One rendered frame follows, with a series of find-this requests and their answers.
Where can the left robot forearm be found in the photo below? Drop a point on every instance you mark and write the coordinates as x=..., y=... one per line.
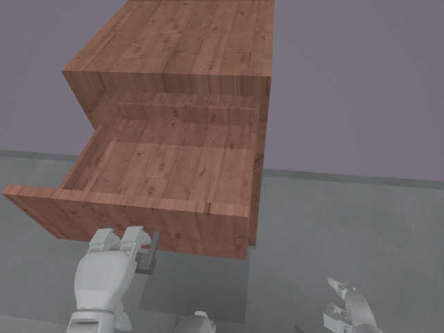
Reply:
x=92, y=321

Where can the robot left shin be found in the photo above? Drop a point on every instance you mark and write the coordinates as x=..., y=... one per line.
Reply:
x=201, y=313

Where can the right robot hand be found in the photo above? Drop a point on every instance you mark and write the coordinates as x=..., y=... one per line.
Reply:
x=342, y=319

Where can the left robot thigh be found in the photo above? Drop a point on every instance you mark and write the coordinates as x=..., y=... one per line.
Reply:
x=196, y=324

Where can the left robot hand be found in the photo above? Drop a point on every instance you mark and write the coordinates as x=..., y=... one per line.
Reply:
x=103, y=275

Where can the handle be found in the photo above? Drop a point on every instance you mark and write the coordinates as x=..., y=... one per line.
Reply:
x=146, y=261

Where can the cabinet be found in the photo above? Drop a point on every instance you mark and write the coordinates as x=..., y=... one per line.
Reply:
x=182, y=52

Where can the drawer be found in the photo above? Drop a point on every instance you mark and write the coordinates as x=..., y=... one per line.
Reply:
x=183, y=170

